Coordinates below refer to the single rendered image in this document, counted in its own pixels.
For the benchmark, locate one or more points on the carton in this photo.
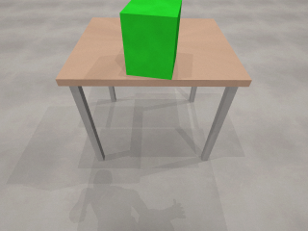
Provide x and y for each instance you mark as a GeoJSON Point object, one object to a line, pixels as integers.
{"type": "Point", "coordinates": [150, 30]}

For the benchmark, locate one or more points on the table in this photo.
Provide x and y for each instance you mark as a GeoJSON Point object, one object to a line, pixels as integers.
{"type": "Point", "coordinates": [204, 58]}

